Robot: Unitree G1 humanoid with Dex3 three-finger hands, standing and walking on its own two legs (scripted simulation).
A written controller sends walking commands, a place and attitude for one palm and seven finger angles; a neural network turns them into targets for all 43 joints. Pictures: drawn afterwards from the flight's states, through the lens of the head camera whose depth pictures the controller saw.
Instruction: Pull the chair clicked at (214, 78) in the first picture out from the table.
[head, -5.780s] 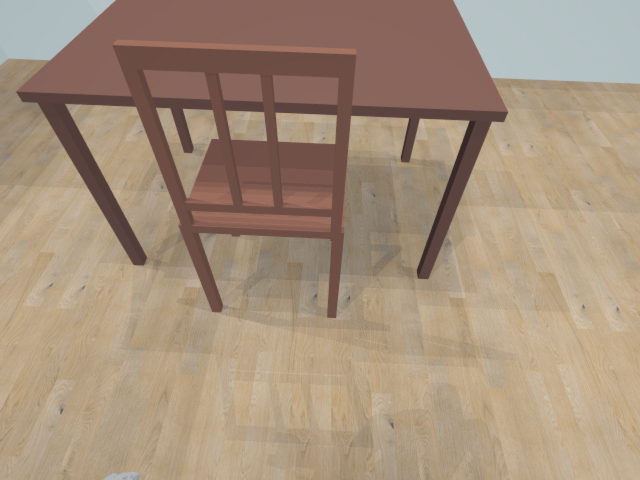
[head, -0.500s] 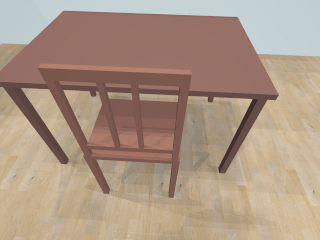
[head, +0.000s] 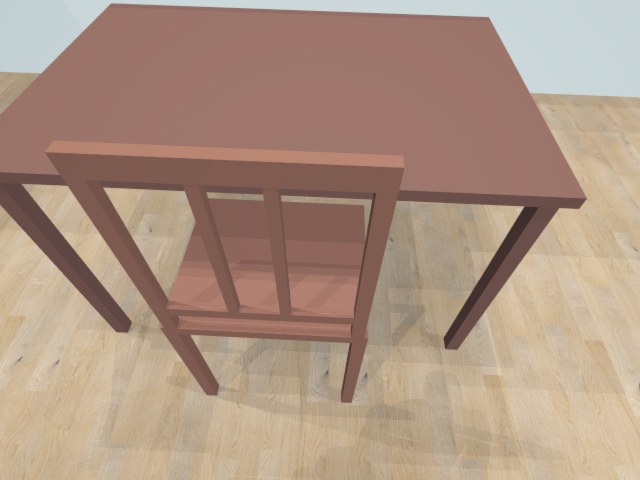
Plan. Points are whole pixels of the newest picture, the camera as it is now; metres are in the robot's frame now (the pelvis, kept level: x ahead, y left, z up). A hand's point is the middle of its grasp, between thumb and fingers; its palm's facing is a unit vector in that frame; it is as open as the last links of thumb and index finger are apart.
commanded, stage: come to a stop and stand still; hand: left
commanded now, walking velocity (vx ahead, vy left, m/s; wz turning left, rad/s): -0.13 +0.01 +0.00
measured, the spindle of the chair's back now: (217, 257) +0.44 +0.20 -0.04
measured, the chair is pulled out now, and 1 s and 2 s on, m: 0.00 0.00 0.00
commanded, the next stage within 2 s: look again from close up in 1.26 s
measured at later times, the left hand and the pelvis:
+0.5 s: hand out of the picture +0.02 +0.19 -0.16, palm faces +0.03 -0.97 -0.26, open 7.3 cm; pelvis -0.04 -0.01 +0.00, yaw +1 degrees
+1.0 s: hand out of the picture -0.08 +0.21 -0.17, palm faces +0.00 -0.98 -0.20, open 7.3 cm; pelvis -0.07 +0.03 +0.01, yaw +0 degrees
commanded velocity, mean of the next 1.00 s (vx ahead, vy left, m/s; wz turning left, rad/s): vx -0.01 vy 0.00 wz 0.00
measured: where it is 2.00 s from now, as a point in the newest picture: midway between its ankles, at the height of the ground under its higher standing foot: outside the picture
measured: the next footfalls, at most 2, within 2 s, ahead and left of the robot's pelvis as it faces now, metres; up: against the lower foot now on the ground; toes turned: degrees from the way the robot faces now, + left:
none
